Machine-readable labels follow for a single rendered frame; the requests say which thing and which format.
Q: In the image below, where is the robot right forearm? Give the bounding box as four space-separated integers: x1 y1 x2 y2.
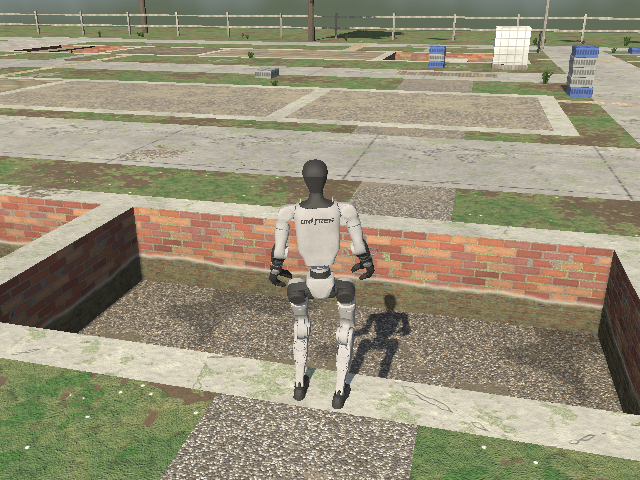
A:
356 239 373 267

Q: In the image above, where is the left robot thigh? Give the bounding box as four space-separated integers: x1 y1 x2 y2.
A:
287 278 311 338

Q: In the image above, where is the robot right hand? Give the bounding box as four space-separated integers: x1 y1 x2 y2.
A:
351 262 375 280

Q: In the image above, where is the robot right foot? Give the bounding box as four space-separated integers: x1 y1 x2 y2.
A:
332 383 351 409

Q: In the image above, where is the robot left hand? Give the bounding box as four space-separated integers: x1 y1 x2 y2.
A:
269 269 292 287

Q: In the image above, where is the robot right upper arm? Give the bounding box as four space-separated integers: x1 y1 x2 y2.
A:
337 202 367 255

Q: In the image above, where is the robot left upper arm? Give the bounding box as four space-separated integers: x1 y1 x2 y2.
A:
273 204 296 259

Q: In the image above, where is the robot left forearm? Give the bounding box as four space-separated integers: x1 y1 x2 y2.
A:
270 244 285 275

